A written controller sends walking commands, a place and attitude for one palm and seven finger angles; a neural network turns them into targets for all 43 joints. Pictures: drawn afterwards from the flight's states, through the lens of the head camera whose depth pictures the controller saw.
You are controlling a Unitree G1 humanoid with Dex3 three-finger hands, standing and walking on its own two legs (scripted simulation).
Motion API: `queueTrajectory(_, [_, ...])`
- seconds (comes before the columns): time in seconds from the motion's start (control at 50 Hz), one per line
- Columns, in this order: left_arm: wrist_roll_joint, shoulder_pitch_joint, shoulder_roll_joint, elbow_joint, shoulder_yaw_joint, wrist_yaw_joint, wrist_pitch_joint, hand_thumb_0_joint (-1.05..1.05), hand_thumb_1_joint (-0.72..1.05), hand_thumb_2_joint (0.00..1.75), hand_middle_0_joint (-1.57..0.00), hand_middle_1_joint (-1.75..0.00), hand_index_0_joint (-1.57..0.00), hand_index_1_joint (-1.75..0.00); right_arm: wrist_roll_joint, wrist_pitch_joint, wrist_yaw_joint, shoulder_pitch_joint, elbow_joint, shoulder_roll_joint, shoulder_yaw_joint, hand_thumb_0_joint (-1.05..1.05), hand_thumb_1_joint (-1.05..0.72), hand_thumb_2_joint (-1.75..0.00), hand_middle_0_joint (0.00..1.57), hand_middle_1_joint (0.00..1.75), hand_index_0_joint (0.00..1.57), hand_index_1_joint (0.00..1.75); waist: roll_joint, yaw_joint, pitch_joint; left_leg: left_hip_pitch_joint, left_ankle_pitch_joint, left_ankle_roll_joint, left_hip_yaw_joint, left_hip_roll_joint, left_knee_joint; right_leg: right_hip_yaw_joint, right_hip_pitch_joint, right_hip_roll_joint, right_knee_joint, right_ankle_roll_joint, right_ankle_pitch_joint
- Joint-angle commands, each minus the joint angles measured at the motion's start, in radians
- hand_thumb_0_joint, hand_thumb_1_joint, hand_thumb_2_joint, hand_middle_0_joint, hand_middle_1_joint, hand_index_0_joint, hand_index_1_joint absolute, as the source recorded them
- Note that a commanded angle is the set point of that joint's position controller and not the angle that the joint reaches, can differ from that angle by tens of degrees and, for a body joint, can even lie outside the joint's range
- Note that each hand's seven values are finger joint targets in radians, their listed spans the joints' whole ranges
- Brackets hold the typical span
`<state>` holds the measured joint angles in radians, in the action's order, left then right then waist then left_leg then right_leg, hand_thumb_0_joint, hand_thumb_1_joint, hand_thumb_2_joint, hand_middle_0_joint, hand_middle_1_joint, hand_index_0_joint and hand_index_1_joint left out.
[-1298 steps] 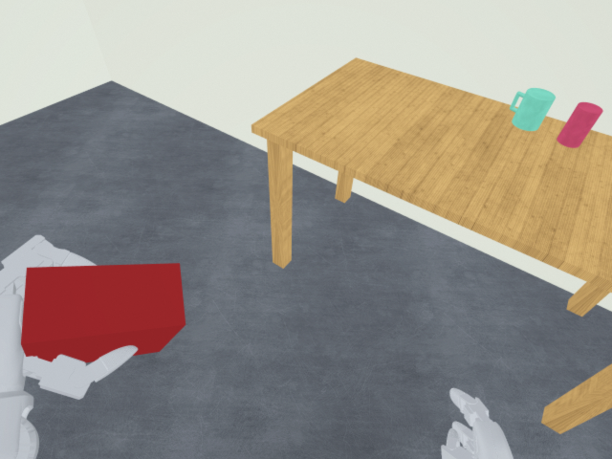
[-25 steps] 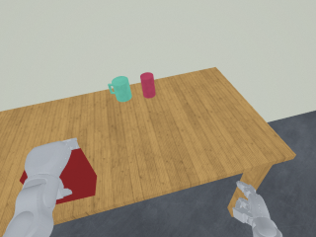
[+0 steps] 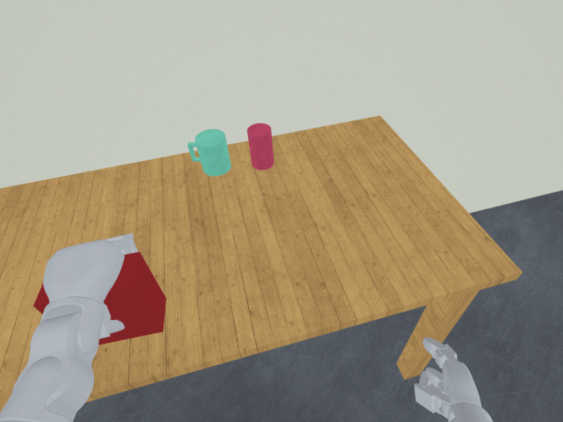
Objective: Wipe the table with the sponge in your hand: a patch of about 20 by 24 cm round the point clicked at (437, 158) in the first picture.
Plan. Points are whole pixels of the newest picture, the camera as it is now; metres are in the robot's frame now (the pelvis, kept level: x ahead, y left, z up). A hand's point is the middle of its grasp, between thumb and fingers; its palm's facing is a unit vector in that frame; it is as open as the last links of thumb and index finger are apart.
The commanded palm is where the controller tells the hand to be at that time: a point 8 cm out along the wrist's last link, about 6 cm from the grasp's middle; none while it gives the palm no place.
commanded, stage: move the sponge above the wiping area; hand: left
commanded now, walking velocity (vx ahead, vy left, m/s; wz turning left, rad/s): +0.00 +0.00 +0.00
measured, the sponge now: (114, 308) +0.24 +0.30 +0.02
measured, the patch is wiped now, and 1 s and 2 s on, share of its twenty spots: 0.00 0.00 0.00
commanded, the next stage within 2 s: none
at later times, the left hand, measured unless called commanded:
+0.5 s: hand (100, 287) +0.25 +0.32 +0.05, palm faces +0.00 -0.06 -1.00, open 10.2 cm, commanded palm +0.22 +0.31 +0.10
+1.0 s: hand (108, 288) +0.26 +0.32 +0.03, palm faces -0.05 -0.05 -1.00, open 10.2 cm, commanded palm +0.24 +0.31 +0.08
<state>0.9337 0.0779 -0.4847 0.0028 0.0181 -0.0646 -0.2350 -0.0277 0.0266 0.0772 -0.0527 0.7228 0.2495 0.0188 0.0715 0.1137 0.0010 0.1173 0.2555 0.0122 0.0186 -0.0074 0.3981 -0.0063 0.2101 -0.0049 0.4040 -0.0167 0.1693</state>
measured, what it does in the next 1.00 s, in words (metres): stands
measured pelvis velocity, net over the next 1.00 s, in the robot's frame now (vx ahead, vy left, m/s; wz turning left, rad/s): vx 0.01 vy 0.00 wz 0.01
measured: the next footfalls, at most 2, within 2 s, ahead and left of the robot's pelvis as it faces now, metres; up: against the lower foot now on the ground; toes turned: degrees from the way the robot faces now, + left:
none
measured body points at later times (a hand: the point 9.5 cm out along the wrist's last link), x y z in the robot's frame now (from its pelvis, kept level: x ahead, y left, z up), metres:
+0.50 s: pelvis +0.02 +0.01 +0.00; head +0.02 -0.01 +0.45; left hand +0.25 +0.32 +0.11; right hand +0.26 -0.19 -0.09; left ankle -0.03 +0.11 -0.74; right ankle +0.03 -0.11 -0.74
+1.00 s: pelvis +0.01 +0.00 +0.00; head +0.03 -0.02 +0.45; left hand +0.26 +0.32 +0.09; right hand +0.23 -0.22 -0.10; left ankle -0.03 +0.11 -0.74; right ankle +0.03 -0.11 -0.74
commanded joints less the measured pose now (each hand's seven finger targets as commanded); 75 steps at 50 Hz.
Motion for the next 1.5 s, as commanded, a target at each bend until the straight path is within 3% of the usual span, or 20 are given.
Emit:
queueTrajectory(0.0, [0.011, -0.166, -0.228, -0.129, -0.166, -0.063, -0.071, 0.0, 0.1, 1.3, -1.2, -1.6, -1.2, -1.6, -0.006, 0.035, -0.001, 0.204, -0.174, 0.122, -0.039, 0.0, -0.9, -0.9, 0.2, 0.3, 0.2, 0.3, -0.026, 0.03, -0.176, 0.057, -0.256, 0.006, -0.079, -0.006, -0.059, 0.067, -0.135, 0.008, -0.036, -0.055, -0.106])
queueTrajectory(0.18, [0.025, -0.243, -0.167, -0.21, -0.052, -0.016, -0.048, 0.0, 0.1, 1.3, -1.2, -1.6, -1.2, -1.6, 0.0, 0.045, -0.003, 0.179, -0.187, 0.115, -0.039, 0.0, -0.9, -0.9, 0.2, 0.3, 0.2, 0.3, -0.017, -0.009, -0.194, 0.008, -0.279, 0.018, -0.096, 0.003, -0.043, 0.05, -0.097, 0.002, -0.035, -0.052, -0.113])
queueTrajectory(0.32, [0.071, -0.3, -0.291, -0.151, -0.192, -0.084, 0.008, 0.0, 0.1, 1.3, -1.2, -1.6, -1.2, -1.6, 0.01, 0.042, 0.007, 0.162, -0.149, 0.12, -0.046, 0.0, -0.9, -0.9, 0.2, 0.3, 0.2, 0.3, 0.016, 0.01, -0.209, 0.0, -0.299, 0.005, -0.098, -0.003, -0.035, 0.096, -0.096, -0.013, -0.039, -0.072, -0.129])
queueTrajectory(0.34, [0.068, -0.304, -0.222, -0.165, -0.139, -0.089, 0.007, 0.0, 0.1, 1.3, -1.2, -1.6, -1.2, -1.6, 0.007, 0.044, 0.005, 0.163, -0.16, 0.108, -0.044, 0.0, -0.9, -0.9, 0.2, 0.3, 0.2, 0.3, 0.03, 0.006, -0.237, 0.003, -0.334, 0.003, -0.085, -0.001, -0.032, 0.062, -0.112, -0.002, -0.023, -0.066, -0.158])
queueTrajectory(0.42, [0.053, -0.188, -0.241, -0.129, -0.177, -0.099, -0.037, 0.0, 0.1, 1.3, -1.2, -1.6, -1.2, -1.6, 0.003, 0.034, -0.005, 0.176, -0.157, 0.121, -0.05, 0.0, -0.9, -0.9, 0.2, 0.3, 0.2, 0.3, 0.061, 0.027, -0.254, -0.004, -0.419, -0.016, -0.093, -0.002, -0.027, 0.081, -0.139, -0.005, -0.016, -0.074, -0.225])
queueTrajectory(0.44, [0.036, -0.158, -0.162, -0.132, -0.113, -0.089, -0.05, 0.0, 0.1, 1.3, -1.2, -1.6, -1.2, -1.6, 0.0, 0.032, -0.009, 0.172, -0.167, 0.111, -0.048, 0.0, -0.9, -0.9, 0.2, 0.3, 0.2, 0.3, 0.035, 0.016, -0.266, 0.003, -0.431, -0.01, -0.079, 0.001, -0.024, 0.047, -0.152, 0.006, -0.011, -0.063, -0.245])
queueTrajectory(0.48, [0.026, -0.133, -0.145, -0.115, -0.088, -0.069, -0.071, 0.0, 0.1, 1.3, -1.2, -1.6, -1.2, -1.6, -0.002, 0.026, -0.015, 0.173, -0.17, 0.12, -0.05, 0.0, -0.9, -0.9, 0.2, 0.3, 0.2, 0.3, 0.001, 0.01, -0.237, 0.013, -0.437, -0.011, -0.082, 0.003, -0.022, 0.046, -0.14, 0.01, -0.015, -0.058, -0.264])
queueTrajectory(0.58, [0.026, -0.13, -0.154, -0.134, -0.075, -0.032, -0.066, 0.0, 0.1, 1.3, -1.2, -1.6, -1.2, -1.6, 0.001, 0.019, -0.019, 0.167, -0.183, 0.126, -0.05, 0.0, -0.9, -0.9, 0.2, 0.3, 0.2, 0.3, -0.064, 0.004, -0.231, 0.024, -0.391, 0.009, -0.084, 0.002, -0.02, 0.046, -0.136, 0.01, -0.013, -0.053, -0.246])
queueTrajectory(0.72, [0.08, -0.317, -0.277, -0.139, -0.175, -0.098, 0.043, 0.0, 0.1, 1.3, -1.2, -1.6, -1.2, -1.6, 0.016, 0.039, 0.004, 0.133, -0.15, 0.124, -0.058, 0.0, -0.9, -0.9, 0.2, 0.3, 0.2, 0.3, 0.017, 0.0, -0.234, 0.002, -0.313, 0.011, -0.096, -0.005, -0.009, 0.092, -0.077, -0.008, -0.025, -0.07, -0.161])
queueTrajectory(0.82, [0.074, -0.313, -0.257, -0.039, -0.179, -0.149, 0.04, 0.0, 0.1, 1.3, -1.2, -1.6, -1.2, -1.6, 0.003, 0.048, 0.009, 0.126, -0.128, 0.125, -0.067, 0.0, -0.9, -0.9, 0.2, 0.3, 0.2, 0.3, 0.043, -0.001, -0.25, 0.016, -0.302, 0.001, -0.083, -0.009, -0.006, 0.083, -0.071, -0.006, -0.021, -0.071, -0.154])
queueTrajectory(0.84, [0.063, -0.315, -0.198, -0.031, -0.13, -0.148, 0.035, 0.0, 0.1, 1.3, -1.2, -1.6, -1.2, -1.6, -0.002, 0.048, 0.008, 0.124, -0.136, 0.117, -0.066, 0.0, -0.9, -0.9, 0.2, 0.3, 0.2, 0.3, 0.043, -0.012, -0.261, 0.029, -0.305, 0.003, -0.071, -0.008, -0.007, 0.053, -0.083, 0.002, -0.011, -0.062, -0.163])
queueTrajectory(0.92, [0.045, -0.24, -0.221, 0.058, -0.155, -0.133, -0.012, 0.0, 0.1, 1.3, -1.2, -1.6, -1.2, -1.6, -0.009, 0.036, 0.002, 0.133, -0.128, 0.137, -0.068, 0.0, -0.9, -0.9, 0.2, 0.3, 0.2, 0.3, -0.018, 0.001, -0.247, 0.057, -0.311, -0.001, -0.074, -0.01, -0.014, 0.065, -0.103, 0.0, -0.012, -0.064, -0.19])
queueTrajectory(0.98, [0.038, -0.198, -0.158, 0.065, -0.092, -0.104, -0.025, 0.0, 0.1, 1.3, -1.2, -1.6, -1.2, -1.6, -0.01, 0.031, -0.005, 0.133, -0.146, 0.134, -0.067, 0.0, -0.9, -0.9, 0.2, 0.3, 0.2, 0.3, -0.057, 0.0, -0.249, 0.074, -0.326, 0.008, -0.067, -0.01, -0.01, 0.044, -0.118, 0.012, -0.001, -0.054, -0.226])
queueTrajectory(1.08, [0.062, -0.303, -0.21, 0.067, -0.117, -0.101, 0.007, 0.0, 0.1, 1.3, -1.2, -1.6, -1.2, -1.6, -0.006, 0.029, -0.004, 0.113, -0.142, 0.139, -0.07, 0.0, -0.9, -0.9, 0.2, 0.3, 0.2, 0.3, -0.073, -0.016, -0.232, 0.079, -0.272, 0.022, -0.071, -0.012, -0.005, 0.053, -0.08, 0.005, -0.005, -0.054, -0.179])
queueTrajectory(1.12, [0.071, -0.327, -0.285, 0.052, -0.184, -0.121, 0.031, 0.0, 0.1, 1.3, -1.2, -1.6, -1.2, -1.6, -0.002, 0.033, 0.003, 0.106, -0.14, 0.142, -0.073, 0.0, -0.9, -0.9, 0.2, 0.3, 0.2, 0.3, -0.037, -0.007, -0.243, 0.071, -0.246, 0.025, -0.075, -0.015, -0.002, 0.078, -0.077, -0.001, -0.008, -0.059, -0.156])
queueTrajectory(1.22, [0.099, -0.393, -0.295, 0.068, -0.201, -0.18, 0.076, 0.0, 0.1, 1.3, -1.2, -1.6, -1.2, -1.6, -0.001, 0.041, 0.01, 0.084, -0.119, 0.133, -0.082, 0.0, -0.9, -0.9, 0.2, 0.3, 0.2, 0.3, 0.033, -0.013, -0.275, 0.06, -0.258, 0.018, -0.068, -0.018, 0.013, 0.088, -0.062, -0.001, -0.003, -0.064, -0.163])
queueTrajectory(1.32, [0.065, -0.344, -0.278, 0.119, -0.201, -0.188, 0.056, 0.0, 0.1, 1.3, -1.2, -1.6, -1.2, -1.6, -0.012, 0.043, 0.012, 0.088, -0.113, 0.137, -0.088, 0.0, -0.9, -0.9, 0.2, 0.3, 0.2, 0.3, 0.023, -0.012, -0.298, 0.069, -0.273, 0.014, -0.066, -0.017, 0.013, 0.071, -0.084, 0.002, 0.003, -0.06, -0.18])
queueTrajectory(1.34, [0.052, -0.328, -0.213, 0.137, -0.145, -0.178, 0.046, 0.0, 0.1, 1.3, -1.2, -1.6, -1.2, -1.6, -0.016, 0.042, 0.01, 0.089, -0.121, 0.129, -0.085, 0.0, -0.9, -0.9, 0.2, 0.3, 0.2, 0.3, -0.002, -0.02, -0.283, 0.082, -0.275, 0.016, -0.059, -0.014, 0.011, 0.045, -0.086, 0.007, 0.007, -0.053, -0.187])
queueTrajectory(1.4, [0.041, -0.335, -0.193, 0.211, -0.106, -0.145, 0.016, 0.0, 0.1, 1.3, -1.2, -1.6, -1.2, -1.6, -0.024, 0.035, 0.006, 0.092, -0.116, 0.139, -0.08, 0.0, -0.9, -0.9, 0.2, 0.3, 0.2, 0.3, -0.058, -0.031, -0.209, 0.112, -0.217, 0.02, -0.061, -0.013, 0.002, 0.04, -0.041, 0.007, -0.012, -0.048, -0.132])
queueTrajectory(1.48, [0.041, -0.351, -0.169, 0.183, -0.067, -0.11, 0.027, 0.0, 0.1, 1.3, -1.2, -1.6, -1.2, -1.6, -0.021, 0.035, 0.004, 0.088, -0.139, 0.139, -0.077, 0.0, -0.9, -0.9, 0.2, 0.3, 0.2, 0.3, -0.068, -0.029, -0.231, 0.105, -0.214, 0.026, -0.065, -0.014, 0.0, 0.035, -0.048, 0.007, -0.007, -0.048, -0.126])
